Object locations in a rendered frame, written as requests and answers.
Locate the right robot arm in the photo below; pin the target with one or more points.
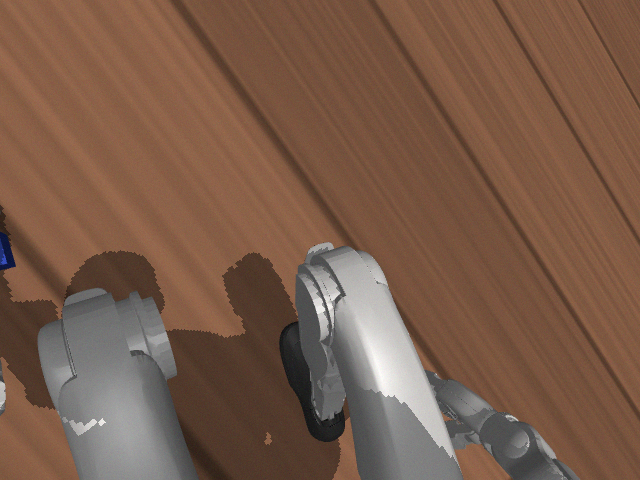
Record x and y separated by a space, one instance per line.
521 451

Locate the small box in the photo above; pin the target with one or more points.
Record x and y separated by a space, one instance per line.
6 256

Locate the right robot hand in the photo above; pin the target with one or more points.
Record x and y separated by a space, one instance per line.
467 409

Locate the right robot foot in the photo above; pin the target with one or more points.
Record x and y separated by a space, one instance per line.
298 375

